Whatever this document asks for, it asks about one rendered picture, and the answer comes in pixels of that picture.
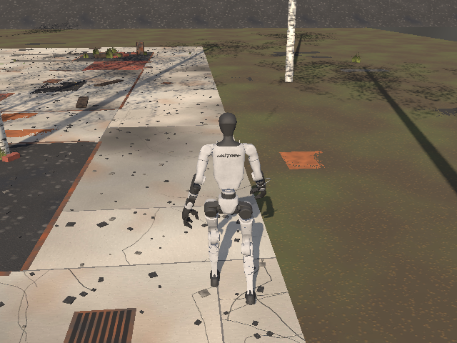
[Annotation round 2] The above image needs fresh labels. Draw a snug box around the robot right upper arm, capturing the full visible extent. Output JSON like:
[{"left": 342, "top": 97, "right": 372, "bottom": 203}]
[{"left": 243, "top": 143, "right": 263, "bottom": 182}]

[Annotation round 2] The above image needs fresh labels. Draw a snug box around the robot right forearm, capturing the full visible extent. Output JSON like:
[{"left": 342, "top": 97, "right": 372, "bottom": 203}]
[{"left": 256, "top": 171, "right": 266, "bottom": 191}]

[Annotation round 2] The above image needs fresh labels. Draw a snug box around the left robot hand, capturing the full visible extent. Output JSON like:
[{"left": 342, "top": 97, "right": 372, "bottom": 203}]
[{"left": 182, "top": 207, "right": 199, "bottom": 229}]

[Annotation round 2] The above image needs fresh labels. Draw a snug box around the robot left upper arm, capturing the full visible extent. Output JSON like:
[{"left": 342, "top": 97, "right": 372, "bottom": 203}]
[{"left": 194, "top": 144, "right": 214, "bottom": 185}]

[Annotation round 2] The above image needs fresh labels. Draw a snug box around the robot right thigh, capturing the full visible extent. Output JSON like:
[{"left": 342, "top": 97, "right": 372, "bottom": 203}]
[{"left": 238, "top": 201, "right": 253, "bottom": 256}]

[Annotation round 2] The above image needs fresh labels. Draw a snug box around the robot left forearm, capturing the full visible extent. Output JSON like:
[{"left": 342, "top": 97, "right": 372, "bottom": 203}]
[{"left": 184, "top": 174, "right": 201, "bottom": 209}]

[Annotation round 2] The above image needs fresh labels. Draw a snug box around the robot left shin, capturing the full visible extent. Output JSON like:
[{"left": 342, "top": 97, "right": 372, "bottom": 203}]
[{"left": 208, "top": 232, "right": 219, "bottom": 277}]

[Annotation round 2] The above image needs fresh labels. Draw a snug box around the right robot hand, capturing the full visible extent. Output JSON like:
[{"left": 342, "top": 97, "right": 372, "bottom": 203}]
[{"left": 250, "top": 187, "right": 266, "bottom": 199}]

